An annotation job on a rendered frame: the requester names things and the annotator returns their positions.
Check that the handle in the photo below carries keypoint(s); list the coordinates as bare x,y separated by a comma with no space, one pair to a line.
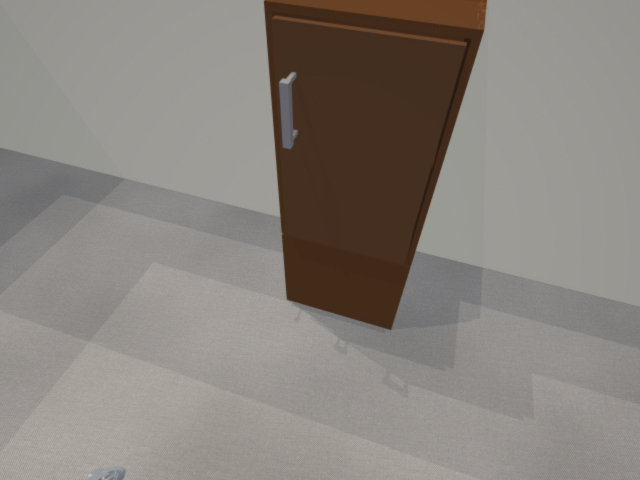
285,90

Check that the cupboard door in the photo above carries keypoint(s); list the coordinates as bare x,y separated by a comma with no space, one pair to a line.
369,106

